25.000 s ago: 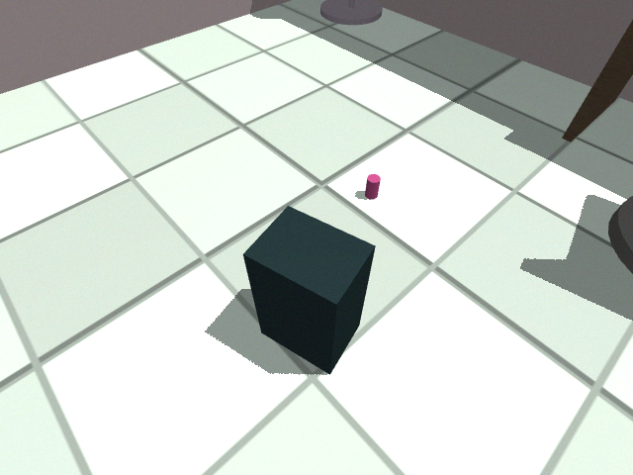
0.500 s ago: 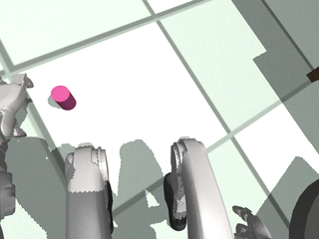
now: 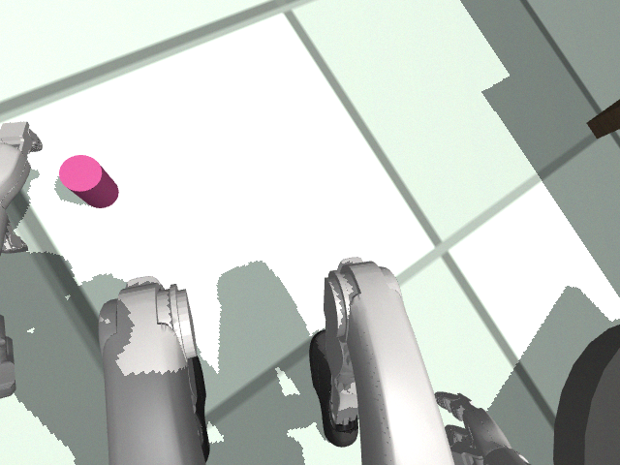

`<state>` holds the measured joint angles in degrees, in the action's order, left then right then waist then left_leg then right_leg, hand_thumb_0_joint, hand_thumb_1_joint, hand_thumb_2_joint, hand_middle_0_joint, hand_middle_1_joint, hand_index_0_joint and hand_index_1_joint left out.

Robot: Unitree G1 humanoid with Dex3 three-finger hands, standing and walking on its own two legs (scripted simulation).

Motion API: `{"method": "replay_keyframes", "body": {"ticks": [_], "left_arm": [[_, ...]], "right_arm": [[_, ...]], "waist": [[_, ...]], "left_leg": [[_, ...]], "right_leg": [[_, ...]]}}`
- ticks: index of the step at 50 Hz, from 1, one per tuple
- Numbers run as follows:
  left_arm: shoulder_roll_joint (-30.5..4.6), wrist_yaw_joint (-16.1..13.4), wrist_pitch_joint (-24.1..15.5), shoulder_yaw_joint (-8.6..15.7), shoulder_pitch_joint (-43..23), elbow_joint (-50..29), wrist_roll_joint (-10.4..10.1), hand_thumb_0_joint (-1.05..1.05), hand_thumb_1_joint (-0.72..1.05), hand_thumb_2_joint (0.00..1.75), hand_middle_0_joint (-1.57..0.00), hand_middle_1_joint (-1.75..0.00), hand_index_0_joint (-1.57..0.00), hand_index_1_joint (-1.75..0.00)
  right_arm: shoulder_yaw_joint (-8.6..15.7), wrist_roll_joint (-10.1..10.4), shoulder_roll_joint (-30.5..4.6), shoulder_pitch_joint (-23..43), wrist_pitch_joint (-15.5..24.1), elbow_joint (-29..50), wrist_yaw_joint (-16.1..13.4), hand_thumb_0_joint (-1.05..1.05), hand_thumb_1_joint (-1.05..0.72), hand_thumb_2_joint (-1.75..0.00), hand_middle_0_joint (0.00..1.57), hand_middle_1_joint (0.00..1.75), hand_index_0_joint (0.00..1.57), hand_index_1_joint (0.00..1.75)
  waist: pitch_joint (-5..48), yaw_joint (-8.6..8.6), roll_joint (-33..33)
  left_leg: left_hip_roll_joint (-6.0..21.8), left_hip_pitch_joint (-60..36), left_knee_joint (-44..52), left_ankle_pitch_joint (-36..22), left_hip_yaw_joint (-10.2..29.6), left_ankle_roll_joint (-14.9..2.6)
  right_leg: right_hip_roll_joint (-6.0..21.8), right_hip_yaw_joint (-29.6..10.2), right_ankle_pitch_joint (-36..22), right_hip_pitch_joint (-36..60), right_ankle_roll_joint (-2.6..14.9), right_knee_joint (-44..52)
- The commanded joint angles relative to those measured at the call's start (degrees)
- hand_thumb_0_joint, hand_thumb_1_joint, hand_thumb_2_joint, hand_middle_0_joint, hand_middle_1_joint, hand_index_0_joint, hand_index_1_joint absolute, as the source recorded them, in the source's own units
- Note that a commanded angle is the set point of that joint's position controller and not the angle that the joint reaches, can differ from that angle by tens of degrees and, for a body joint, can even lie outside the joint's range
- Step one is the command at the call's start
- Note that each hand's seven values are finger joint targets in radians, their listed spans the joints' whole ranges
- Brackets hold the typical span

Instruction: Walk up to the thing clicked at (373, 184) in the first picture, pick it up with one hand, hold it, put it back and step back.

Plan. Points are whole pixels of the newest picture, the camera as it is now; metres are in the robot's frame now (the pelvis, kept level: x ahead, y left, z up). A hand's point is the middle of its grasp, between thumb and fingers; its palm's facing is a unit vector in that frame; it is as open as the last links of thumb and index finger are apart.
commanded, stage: rise first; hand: left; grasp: from above
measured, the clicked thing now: (91, 183) +0.50 +0.30 -0.29
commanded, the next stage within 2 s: approach in 0.34 s
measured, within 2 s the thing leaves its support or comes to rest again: neither
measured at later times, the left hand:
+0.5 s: hand (20, 196) +0.44 +0.34 -0.17, palm faces -0.45 -0.08 -0.89, open 14.2 cm
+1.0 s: hand (88, 136) +0.52 +0.26 -0.16, palm faces -0.38 -0.03 -0.92, open 14.1 cm
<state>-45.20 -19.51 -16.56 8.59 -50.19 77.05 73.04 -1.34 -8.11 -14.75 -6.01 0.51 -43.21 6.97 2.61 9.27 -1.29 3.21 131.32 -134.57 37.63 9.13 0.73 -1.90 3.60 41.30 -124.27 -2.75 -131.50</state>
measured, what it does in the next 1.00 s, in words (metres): stands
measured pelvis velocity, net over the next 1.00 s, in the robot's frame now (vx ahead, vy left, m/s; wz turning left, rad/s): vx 0.00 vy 0.00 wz -0.03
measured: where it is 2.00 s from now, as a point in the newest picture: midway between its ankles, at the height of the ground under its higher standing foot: (265, 417)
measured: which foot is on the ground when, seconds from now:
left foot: down 0.00-1.00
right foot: down 0.00-1.00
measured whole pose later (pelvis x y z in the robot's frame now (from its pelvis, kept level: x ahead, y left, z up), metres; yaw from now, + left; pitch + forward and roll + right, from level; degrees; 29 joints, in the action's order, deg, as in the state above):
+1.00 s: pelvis +0.00 +0.00 -0.02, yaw -2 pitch +34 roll -8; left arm -44.2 -23.4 -2.5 4.7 -64.4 87.6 71.2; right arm -7.0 -8.1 -16.0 -8.8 1.9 -40.7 7.6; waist 0.9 18.1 0.9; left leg 4.3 134.6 -137.3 38.1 10.2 0.8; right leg -3.4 4.1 40.2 -128.4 -3.0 -133.5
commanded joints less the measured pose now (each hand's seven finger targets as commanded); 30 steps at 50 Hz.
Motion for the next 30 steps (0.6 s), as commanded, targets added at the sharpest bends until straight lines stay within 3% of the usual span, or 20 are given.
{"method": "replay_keyframes", "body": {"ticks": [1, 6, 19, 22, 24, 30], "left_arm": [[-16.8, -3.3, 0.9, 2.7, -17.2, -7.8, -1.5, 0.0, -0.56, 1.0, -0.06, -1.04, -0.06, -1.03], [-17.0, -3.5, 1.5, 2.6, -17.5, -7.0, -1.1, 0.0, -0.56, 1.0, -0.06, -1.03, -0.06, -1.03], [-18.5, -3.4, 1.8, 2.7, -17.7, -5.2, -1.7, 0.0, -0.54, 0.98, -0.06, -1.05, -0.07, -1.04], [-18.2, -3.4, 1.6, 2.3, -16.9, -3.4, -1.3, 0.0, -0.61, 1.06, -0.07, -1.01, -0.05, -1.03], [-15.9, -3.4, 1.6, 0.9, -18.2, -3.5, -1.5, 0.0, -0.53, 0.96, -0.06, -1.07, -0.08, -1.05], [-11.0, -4.7, 1.5, -4.4, -27.7, -5.1, -1.3, 0.0, -0.52, 0.95, -0.06, -1.08, -0.08, -1.05]], "right_arm": [[4.1, 0.1, -13.6, -12.0, 0.2, 0.7, -0.9, 0.0, -0.91, -0.9, 0.2, 0.3, 0.2, 0.3], [4.1, 0.1, -13.9, -11.5, 0.3, 0.7, -0.8, 0.0, -0.91, -0.9, 0.2, 0.3, 0.2, 0.3], [3.0, -0.1, -14.5, -12.0, 0.5, 0.8, -0.6, 0.0, -0.91, -0.9, 0.2, 0.3, 0.2, 0.3], [2.6, -0.4, -14.4, -12.0, 0.5, 0.7, -0.4, 0.0, -0.91, -0.91, 0.2, 0.3, 0.2, 0.3], [2.4, -0.6, -14.3, -12.1, 0.8, 0.6, -0.4, 0.0, -0.91, -0.9, 0.2, 0.3, 0.2, 0.3], [2.1, -0.8, -15.0, -13.8, 1.8, -0.4, -0.4, 0.0, -0.91, -0.9, 0.2, 0.3, 0.2, 0.3]], "waist": [[39.3, 0.05, 15.3], [38.9, 0.45, 17.9], [38.5, 1.38, 16.2], [37.0, 1.73, 15.6], [36.2, 2.59, 16.2], [36.3, 6.78, 18.1]], "left_leg": [[-1.3, -32.5, 12.7, -9.4, -6.2, -2.15], [-1.2, -33.7, 13.4, -7.6, -5.0, -1.82], [-1.3, -31.0, 11.0, -9.0, -5.6, -2.17], [-1.5, -29.1, 10.6, -8.1, -5.8, -2.31], [-1.4, -30.0, 10.6, -7.9, -5.4, -2.17], [-1.0, -31.0, 10.0, -7.4, -4.3, -1.82]], "right_leg": [[-1.2, 4.9, -13.7, 15.0, 4.43, 14.8], [-1.1, 5.7, -12.0, 12.1, 4.51, 13.1], [-1.4, 5.6, -13.9, 14.0, 4.33, 13.0], [-1.5, 5.6, -13.1, 14.4, 4.24, 13.4], [-1.4, 5.9, -13.0, 12.8, 4.31, 12.9], [-1.6, 7.0, -13.2, 10.2, 4.25, 12.3]]}}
